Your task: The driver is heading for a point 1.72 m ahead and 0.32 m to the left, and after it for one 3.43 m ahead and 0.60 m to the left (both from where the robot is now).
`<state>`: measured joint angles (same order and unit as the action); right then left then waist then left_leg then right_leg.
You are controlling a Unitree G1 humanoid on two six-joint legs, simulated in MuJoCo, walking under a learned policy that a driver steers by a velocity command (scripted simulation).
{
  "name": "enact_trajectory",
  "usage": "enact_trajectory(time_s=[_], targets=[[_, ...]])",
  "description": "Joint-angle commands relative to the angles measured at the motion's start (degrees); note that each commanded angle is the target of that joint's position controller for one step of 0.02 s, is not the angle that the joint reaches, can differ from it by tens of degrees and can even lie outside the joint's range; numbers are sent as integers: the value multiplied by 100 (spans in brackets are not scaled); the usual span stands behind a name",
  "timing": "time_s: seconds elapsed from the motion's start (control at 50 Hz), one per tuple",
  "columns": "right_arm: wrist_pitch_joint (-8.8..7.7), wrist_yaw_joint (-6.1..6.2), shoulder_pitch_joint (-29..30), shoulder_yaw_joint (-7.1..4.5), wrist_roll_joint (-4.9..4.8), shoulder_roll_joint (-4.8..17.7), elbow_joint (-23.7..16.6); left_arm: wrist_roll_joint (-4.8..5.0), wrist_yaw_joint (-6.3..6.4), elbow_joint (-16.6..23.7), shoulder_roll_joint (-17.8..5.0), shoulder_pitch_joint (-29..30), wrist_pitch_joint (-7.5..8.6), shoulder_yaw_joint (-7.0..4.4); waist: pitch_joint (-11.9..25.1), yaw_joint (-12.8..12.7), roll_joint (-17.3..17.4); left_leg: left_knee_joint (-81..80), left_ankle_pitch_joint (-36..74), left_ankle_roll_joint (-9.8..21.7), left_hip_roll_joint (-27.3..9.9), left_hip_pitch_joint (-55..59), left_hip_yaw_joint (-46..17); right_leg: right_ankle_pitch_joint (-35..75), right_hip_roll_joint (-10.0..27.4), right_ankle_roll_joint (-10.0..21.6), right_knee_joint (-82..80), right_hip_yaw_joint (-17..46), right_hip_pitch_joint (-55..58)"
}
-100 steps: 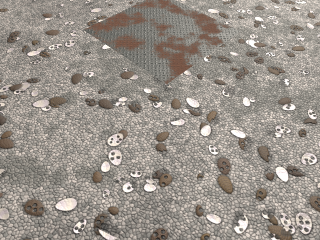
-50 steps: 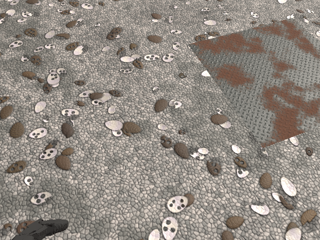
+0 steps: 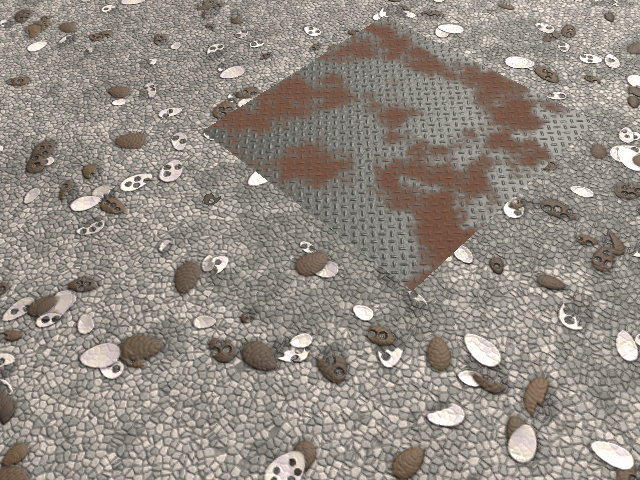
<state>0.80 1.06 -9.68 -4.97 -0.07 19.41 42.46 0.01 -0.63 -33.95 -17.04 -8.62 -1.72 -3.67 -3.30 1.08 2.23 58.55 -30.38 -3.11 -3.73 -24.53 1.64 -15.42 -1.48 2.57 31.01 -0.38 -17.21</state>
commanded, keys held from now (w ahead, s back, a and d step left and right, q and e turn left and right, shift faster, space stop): w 0.72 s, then no key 0.08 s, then q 0.20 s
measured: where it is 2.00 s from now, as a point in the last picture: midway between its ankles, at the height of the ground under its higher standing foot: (290, 358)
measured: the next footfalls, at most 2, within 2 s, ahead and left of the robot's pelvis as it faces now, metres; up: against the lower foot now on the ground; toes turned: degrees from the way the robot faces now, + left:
left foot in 0.40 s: +0.20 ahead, +0.14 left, +0.00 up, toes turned -2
right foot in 0.88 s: +0.52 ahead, -0.09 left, +0.00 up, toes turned -2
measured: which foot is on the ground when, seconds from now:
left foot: up 0.00-0.38, down 0.40-0.90, up 0.92-1.00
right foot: down 0.00-0.40, up 0.42-0.86, down 0.88-1.00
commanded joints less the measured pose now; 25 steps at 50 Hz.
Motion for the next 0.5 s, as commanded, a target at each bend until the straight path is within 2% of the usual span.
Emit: enact_trajectory(time_s=[0.02, 0.06, 0.1, 0.18, 0.3, 0.34, 0.38, 0.4, 0.42, 0.44, 0.46, 0.48, 0.5], targets=[[-87, -12, 214, -153, 1, 619, -434, 126, 70, 149, -766, -350, 194, -216, 748, -294, -910, 447, 603, 26, -138, -1410, -369, -234, 1476, 1064, -1561, 1849, 1413], [-166, -87, 151, -126, -20, 527, -397, 35, 109, 122, -724, -327, 245, -154, 522, -236, -1145, 184, 1279, 25, -47, -1287, -265, -1114, 1353, 1045, -2010, 1932, 1141], [-285, -120, 213, -95, -47, 464, -368, -25, 134, 71, -732, -372, 337, -149, 368, -251, -1059, -474, 1612, 53, -44, -1261, -277, -931, 1335, 1026, -2178, 1836, 1174], [-448, -170, 420, 2, -44, 281, -377, 18, 121, -100, -925, -551, 459, -205, 249, -371, -962, -1697, 1976, 84, -20, -952, -280, -561, 1383, 1004, -2213, 1642, 1152], [-569, -273, 606, 64, -125, 292, -485, 116, 25, -341, -1033, -844, 473, -228, 29, -484, -871, -2486, 1873, 274, 58, -435, -202, -821, 1531, 1041, -2088, 1721, 823], [-625, -303, 465, 75, -143, 298, -467, 133, 1, -395, -1004, -852, 451, -212, 50, -361, -815, -2758, 1940, 418, 107, -4, -121, -772, 1525, 971, -1908, 1712, 718], [-650, -285, -108, 34, -123, 350, -271, 114, -13, -443, -845, -841, 421, -148, 216, -36, -712, -3071, 2008, 536, 261, 1004, 30, -506, 1295, 778, -1419, 1508, 369], [-661, -230, -698, -36, -126, 512, -134, 64, -9, -438, -625, -798, 432, -66, 450, 242, -579, -3143, 1902, 672, 95, 1861, -219, -158, 1030, 570, -722, 1236, -47], [-682, -175, -1315, -153, -46, 1031, -89, 6, -14, -250, -211, -736, 491, 68, 886, 432, 483, -3648, 1232, 1159, -999, 2976, -1759, -290, 329, 144, 1149, 492, -1057], [-671, -234, -1801, -255, -7, 1375, 24, 69, 50, -28, -299, -712, 593, 51, 1122, 523, 1560, -4489, -134, 1872, -1810, 3618, -3942, -1654, -169, -124, 2798, 320, -2416], [-690, -258, -1573, -105, -41, 913, -21, 165, 56, -83, -782, -664, 647, -83, 761, 461, 896, -4617, -811, 1859, -1812, 3438, -3978, -1540, 140, -81, 3519, 714, -2957], [-686, -252, -1285, -23, -40, 678, -91, 204, 26, -104, -845, -565, 668, -109, 390, 329, 691, -4621, -590, 1691, -1621, 3137, -3407, -1026, 370, -5, 3664, 650, -3161], [-680, -249, -1046, 25, 0, 554, -158, 151, 19, -147, -755, -504, 673, -92, 277, 240, 435, -4679, -77, 1591, -1389, 2868, -2925, -559, 536, 4, 3562, 551, -3112]])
